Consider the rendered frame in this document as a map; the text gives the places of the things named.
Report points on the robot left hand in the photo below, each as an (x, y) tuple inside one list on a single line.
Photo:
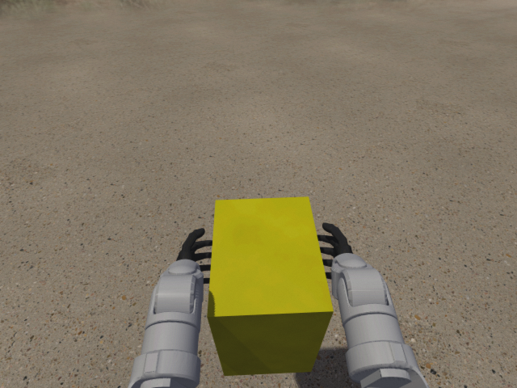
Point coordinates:
[(190, 246)]

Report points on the right robot forearm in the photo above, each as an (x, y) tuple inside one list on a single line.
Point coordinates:
[(377, 355)]

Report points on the robot right hand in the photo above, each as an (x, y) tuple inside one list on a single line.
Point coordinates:
[(338, 241)]

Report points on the carton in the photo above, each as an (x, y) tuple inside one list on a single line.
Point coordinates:
[(269, 304)]

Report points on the left robot forearm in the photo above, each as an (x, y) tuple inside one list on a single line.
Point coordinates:
[(169, 351)]

